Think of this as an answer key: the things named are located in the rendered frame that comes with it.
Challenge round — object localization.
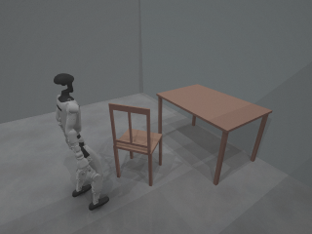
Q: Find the robot right upper arm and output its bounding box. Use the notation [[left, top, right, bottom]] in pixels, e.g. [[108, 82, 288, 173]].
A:
[[65, 101, 79, 137]]

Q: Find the left robot forearm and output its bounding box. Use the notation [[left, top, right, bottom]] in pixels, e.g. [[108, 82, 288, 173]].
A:
[[58, 121, 68, 137]]

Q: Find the robot right hand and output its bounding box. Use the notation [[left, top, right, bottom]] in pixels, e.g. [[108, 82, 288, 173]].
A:
[[77, 157, 91, 176]]

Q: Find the robot left upper arm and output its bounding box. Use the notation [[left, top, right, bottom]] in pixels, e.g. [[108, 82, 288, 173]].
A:
[[56, 95, 61, 122]]

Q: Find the robot left hand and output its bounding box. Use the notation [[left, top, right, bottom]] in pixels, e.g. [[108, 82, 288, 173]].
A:
[[65, 137, 72, 150]]

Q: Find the robot right shin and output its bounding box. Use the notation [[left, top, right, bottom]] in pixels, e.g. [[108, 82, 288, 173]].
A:
[[91, 173, 103, 204]]

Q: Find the right robot forearm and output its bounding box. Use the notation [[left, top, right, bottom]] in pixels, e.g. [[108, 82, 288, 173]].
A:
[[68, 130, 84, 160]]

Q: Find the chair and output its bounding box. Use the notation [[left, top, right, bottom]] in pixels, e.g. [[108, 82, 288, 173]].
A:
[[108, 102, 163, 186]]

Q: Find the left robot foot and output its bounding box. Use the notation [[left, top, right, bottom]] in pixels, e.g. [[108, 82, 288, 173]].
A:
[[72, 184, 92, 198]]

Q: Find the table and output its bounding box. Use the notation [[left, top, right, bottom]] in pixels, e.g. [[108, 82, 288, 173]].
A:
[[156, 84, 273, 186]]

